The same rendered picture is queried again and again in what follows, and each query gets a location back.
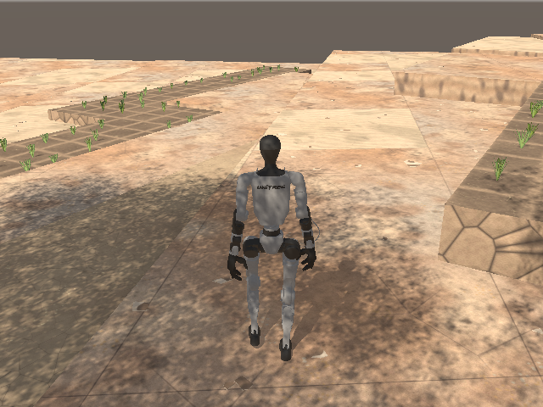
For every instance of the left robot foot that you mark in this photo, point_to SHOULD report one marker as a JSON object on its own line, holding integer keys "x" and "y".
{"x": 254, "y": 338}

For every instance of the right robot upper arm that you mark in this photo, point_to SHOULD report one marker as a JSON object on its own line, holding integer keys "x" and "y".
{"x": 300, "y": 194}

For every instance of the robot left hand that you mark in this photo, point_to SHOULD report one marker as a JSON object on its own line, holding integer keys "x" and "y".
{"x": 231, "y": 266}

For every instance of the robot right hand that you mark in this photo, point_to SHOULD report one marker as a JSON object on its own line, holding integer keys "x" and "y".
{"x": 310, "y": 258}

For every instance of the left robot upper arm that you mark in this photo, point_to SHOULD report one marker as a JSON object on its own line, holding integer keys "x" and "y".
{"x": 244, "y": 180}

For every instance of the robot left forearm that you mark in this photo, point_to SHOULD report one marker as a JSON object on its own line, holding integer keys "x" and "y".
{"x": 237, "y": 234}

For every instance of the robot right forearm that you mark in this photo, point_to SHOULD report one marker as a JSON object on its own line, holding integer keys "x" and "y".
{"x": 307, "y": 231}

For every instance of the right robot thigh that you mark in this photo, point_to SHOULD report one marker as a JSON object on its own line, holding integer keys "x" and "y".
{"x": 291, "y": 250}

